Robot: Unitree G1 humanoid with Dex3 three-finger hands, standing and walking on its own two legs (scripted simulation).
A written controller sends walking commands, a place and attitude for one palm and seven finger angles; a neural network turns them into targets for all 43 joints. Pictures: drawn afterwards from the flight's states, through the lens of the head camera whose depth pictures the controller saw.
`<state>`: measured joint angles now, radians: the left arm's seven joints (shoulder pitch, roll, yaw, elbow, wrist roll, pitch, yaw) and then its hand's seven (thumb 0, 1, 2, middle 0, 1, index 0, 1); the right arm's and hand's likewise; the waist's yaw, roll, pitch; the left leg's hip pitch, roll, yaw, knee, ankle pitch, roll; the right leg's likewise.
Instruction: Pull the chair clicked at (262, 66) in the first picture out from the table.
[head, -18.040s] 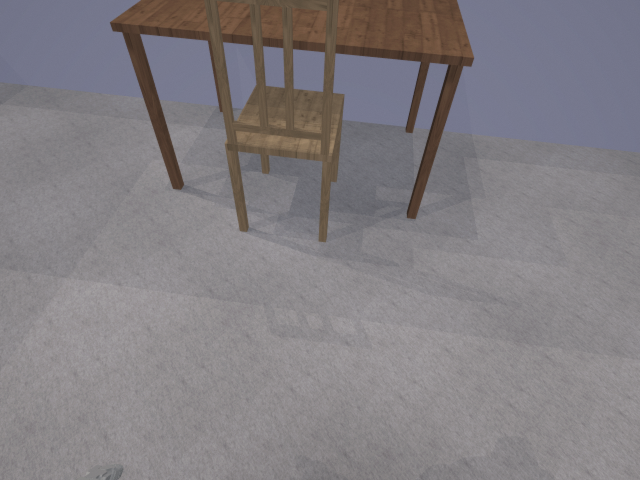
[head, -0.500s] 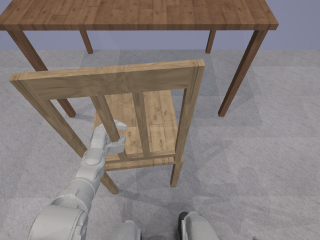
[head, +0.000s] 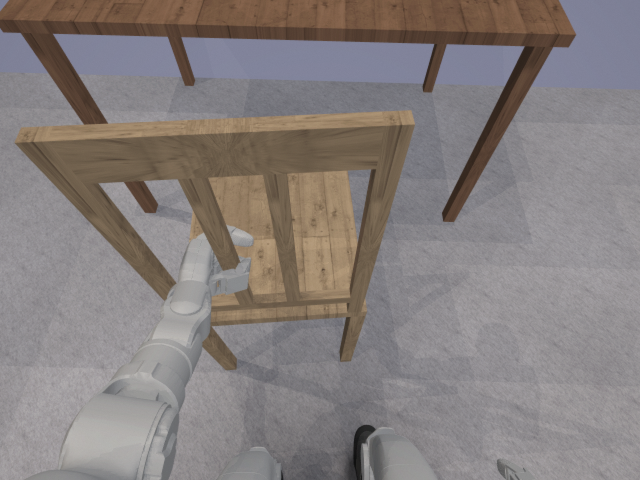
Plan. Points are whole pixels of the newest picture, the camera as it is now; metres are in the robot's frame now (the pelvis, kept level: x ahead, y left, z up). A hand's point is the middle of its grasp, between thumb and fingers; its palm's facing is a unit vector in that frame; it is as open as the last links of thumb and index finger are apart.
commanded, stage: step backward, pulling the chair out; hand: left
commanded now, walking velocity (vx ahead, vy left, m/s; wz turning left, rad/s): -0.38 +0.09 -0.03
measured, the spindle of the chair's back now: (226, 253) +0.41 +0.14 -0.04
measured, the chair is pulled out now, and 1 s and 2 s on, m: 0.33 0.40 0.50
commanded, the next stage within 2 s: none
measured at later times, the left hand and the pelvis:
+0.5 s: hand (234, 303) +0.34 +0.13 -0.05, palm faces +0.00 -0.98 -0.19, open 5.7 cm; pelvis -0.04 +0.00 +0.00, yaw +0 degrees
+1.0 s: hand (229, 319) +0.31 +0.13 -0.05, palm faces +0.00 -0.98 -0.19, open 5.7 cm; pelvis -0.06 +0.00 +0.00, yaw -1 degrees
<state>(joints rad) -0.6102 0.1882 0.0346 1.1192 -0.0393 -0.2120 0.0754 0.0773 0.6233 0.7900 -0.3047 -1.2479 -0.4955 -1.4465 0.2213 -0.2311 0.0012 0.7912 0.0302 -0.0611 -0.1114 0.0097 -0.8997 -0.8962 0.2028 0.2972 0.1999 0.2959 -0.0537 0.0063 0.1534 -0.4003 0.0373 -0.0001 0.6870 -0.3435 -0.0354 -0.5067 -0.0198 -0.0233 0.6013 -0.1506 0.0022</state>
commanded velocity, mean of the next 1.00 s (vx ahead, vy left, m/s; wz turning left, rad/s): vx -0.38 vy -0.02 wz -0.02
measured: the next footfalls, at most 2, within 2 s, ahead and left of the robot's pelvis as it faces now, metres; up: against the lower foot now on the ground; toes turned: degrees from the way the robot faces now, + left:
left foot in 0.90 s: -0.03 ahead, +0.14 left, +0.00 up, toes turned +1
right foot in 1.04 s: +0.04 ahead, -0.14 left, +0.00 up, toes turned -3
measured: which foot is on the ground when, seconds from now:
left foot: down 0.00-0.74, up 0.76-0.88, down 0.90-1.00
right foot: down 0.00-0.96, up 0.98-1.00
